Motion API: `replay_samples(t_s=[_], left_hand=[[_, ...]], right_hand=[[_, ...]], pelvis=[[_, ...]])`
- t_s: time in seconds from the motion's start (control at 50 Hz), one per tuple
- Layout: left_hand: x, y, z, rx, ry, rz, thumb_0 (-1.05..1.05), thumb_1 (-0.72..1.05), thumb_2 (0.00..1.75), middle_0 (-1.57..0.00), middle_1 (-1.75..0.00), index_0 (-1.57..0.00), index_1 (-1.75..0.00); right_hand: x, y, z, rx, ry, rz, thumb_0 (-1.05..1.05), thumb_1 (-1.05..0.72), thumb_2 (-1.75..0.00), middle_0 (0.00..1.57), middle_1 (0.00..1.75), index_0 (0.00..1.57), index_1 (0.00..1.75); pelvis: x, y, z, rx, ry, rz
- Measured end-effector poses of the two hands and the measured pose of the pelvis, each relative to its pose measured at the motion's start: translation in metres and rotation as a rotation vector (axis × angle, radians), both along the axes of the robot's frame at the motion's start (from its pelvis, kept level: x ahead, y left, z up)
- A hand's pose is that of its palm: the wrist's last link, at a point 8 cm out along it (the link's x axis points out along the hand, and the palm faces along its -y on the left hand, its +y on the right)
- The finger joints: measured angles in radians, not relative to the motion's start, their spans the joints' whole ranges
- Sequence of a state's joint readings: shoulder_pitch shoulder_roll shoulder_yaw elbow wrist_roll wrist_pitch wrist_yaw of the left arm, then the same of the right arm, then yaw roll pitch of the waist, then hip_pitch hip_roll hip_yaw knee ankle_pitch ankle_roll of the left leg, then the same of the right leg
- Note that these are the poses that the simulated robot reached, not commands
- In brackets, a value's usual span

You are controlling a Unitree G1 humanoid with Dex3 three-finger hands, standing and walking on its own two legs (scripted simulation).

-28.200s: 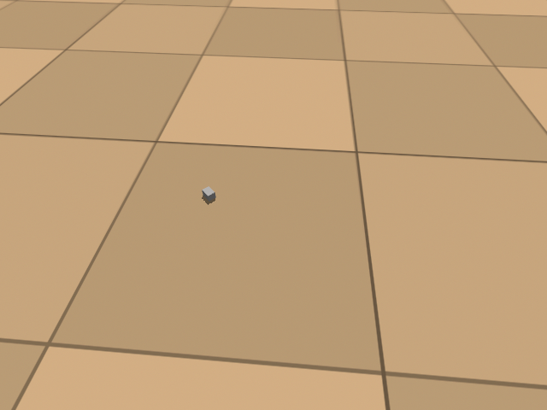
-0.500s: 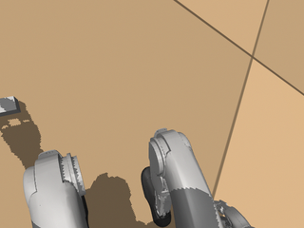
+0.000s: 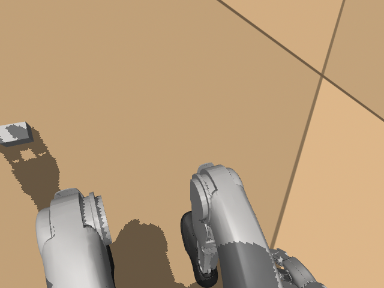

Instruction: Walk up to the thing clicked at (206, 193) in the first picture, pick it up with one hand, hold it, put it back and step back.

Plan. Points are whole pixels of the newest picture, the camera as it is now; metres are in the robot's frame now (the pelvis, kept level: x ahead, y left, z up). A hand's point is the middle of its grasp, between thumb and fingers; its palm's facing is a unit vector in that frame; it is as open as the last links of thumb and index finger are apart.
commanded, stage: rise first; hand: left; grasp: from above
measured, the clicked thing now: (15, 134) +0.47 +0.33 -0.30
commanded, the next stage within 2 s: approach in 0.08 s
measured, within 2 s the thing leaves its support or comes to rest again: neither
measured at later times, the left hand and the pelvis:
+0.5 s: hand out of the picture +0.46 +0.32 -0.18, palm faces -0.40 -0.08 -0.91, open 12.6 cm; pelvis +0.00 +0.00 +0.00, yaw +0 degrees
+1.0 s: hand out of the picture +0.44 +0.34 -0.18, palm faces -0.48 -0.12 -0.87, open 12.5 cm; pelvis +0.00 +0.00 +0.00, yaw +0 degrees
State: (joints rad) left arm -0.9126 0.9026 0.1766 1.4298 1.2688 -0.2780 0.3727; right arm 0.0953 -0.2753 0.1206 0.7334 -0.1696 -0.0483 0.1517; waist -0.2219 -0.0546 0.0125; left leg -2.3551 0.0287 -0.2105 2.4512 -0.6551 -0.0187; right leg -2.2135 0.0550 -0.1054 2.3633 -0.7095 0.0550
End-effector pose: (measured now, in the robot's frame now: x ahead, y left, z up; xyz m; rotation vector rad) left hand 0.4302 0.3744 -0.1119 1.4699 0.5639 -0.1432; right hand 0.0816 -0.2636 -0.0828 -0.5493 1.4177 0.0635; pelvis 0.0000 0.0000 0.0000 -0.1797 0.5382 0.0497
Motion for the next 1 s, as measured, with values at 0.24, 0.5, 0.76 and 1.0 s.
replay_samples(t_s=[0.24, 0.5, 0.76, 1.0], left_hand=[[0.002, -0.001, -0.001, -0.005, 0.016, -0.014, 0.00, -0.24, 0.76, -0.38, -0.73, -0.36, -0.74], [0.032, -0.051, -0.006, -0.013, -0.036, -0.111, 0.00, -0.27, 0.78, -0.33, -0.79, -0.33, -0.79], [0.052, -0.069, -0.010, 0.025, -0.016, -0.002, 0.01, -0.24, 0.76, -0.37, -0.75, -0.36, -0.75], [0.016, -0.028, -0.012, -0.006, 0.055, -0.018, 0.00, -0.25, 0.75, -0.37, -0.74, -0.35, -0.74]], right_hand=[[-0.009, 0.000, 0.002, -0.005, 0.020, -0.010, 0.00, -0.91, -0.90, 0.20, 0.30, 0.21, 0.30], [-0.018, -0.002, 0.007, -0.011, 0.006, -0.018, 0.00, -0.90, -0.89, 0.20, 0.30, 0.21, 0.30], [-0.051, 0.000, 0.005, 0.034, 0.034, -0.090, 0.00, -0.91, -0.89, 0.20, 0.30, 0.21, 0.30], [-0.031, 0.000, -0.002, 0.043, 0.060, -0.030, 0.01, -0.91, -0.89, 0.20, 0.30, 0.21, 0.30]], pelvis=[[-0.001, 0.000, 0.000, -0.002, -0.002, 0.001], [-0.001, -0.002, 0.000, 0.004, 0.008, -0.004], [0.000, -0.004, -0.002, 0.013, 0.014, -0.022], [0.000, -0.004, -0.001, 0.012, 0.002, -0.005]])
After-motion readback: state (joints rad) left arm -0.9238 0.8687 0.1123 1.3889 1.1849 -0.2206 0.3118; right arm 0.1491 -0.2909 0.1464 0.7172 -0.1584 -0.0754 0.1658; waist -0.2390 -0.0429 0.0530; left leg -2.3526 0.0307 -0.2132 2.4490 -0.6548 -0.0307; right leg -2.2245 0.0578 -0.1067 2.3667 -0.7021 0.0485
